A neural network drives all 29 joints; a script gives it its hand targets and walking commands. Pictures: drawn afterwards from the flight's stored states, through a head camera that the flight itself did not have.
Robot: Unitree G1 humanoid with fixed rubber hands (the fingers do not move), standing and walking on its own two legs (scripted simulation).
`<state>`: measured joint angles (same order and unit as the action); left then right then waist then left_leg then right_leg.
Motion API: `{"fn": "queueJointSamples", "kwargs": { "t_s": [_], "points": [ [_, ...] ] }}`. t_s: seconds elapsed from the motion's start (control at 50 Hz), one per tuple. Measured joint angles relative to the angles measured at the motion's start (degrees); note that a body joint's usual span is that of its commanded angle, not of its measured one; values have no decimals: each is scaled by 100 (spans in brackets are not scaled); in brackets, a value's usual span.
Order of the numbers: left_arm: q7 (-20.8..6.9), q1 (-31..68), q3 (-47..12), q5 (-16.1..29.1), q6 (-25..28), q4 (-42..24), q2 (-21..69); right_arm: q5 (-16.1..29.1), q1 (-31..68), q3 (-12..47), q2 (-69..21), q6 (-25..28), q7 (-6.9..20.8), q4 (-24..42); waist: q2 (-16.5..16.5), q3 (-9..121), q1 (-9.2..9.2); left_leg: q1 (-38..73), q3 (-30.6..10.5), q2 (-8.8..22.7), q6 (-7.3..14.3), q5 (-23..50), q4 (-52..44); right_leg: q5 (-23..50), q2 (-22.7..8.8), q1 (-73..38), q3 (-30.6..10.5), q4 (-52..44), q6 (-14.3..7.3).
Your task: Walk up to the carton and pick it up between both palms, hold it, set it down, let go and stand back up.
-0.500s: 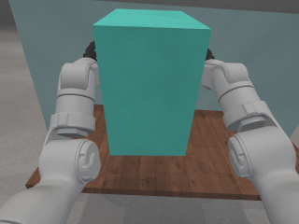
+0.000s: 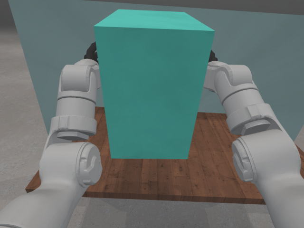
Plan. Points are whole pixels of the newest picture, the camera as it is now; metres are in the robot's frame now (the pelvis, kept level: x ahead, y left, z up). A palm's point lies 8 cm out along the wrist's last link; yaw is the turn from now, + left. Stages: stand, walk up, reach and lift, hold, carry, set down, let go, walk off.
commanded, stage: hold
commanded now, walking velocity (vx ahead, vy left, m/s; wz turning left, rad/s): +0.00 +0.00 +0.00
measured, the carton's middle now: (150, 79) +0.41 +0.00 +0.31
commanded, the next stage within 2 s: none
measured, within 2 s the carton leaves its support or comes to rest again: neither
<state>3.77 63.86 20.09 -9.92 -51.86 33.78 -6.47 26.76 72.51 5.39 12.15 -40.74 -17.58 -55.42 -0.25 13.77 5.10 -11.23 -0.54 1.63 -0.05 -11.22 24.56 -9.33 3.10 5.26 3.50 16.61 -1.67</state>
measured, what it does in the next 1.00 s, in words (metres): stands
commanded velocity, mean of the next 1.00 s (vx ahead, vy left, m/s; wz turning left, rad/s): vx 0.00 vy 0.00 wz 0.00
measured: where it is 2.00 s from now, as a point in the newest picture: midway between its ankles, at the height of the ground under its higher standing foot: outside the picture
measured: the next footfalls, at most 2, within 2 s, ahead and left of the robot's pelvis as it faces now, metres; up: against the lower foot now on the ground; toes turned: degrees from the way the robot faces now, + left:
none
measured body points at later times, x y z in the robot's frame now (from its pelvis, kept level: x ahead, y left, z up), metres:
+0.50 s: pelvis +0.00 +0.00 +0.00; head -0.11 +0.02 +0.44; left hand +0.38 +0.14 +0.34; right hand +0.37 -0.14 +0.35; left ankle +0.02 +0.11 -0.75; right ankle +0.00 -0.10 -0.75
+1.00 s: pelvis +0.00 +0.00 +0.00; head -0.11 +0.02 +0.44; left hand +0.38 +0.14 +0.34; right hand +0.37 -0.14 +0.34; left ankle +0.02 +0.11 -0.75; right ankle +0.00 -0.10 -0.75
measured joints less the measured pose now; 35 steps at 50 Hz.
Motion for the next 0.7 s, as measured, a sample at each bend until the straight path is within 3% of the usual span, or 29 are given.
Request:
{"fn": "queueJointSamples", "kwargs": {
  "t_s": [0.7],
  "points": [
    [3,95,16,-13,57,127,-26,-31,77,-32,-4,20,30,-113,-11,5,-6,-6,-13,-8,3,25,-27,24,-2,1,1,-31,2]
  ]
}}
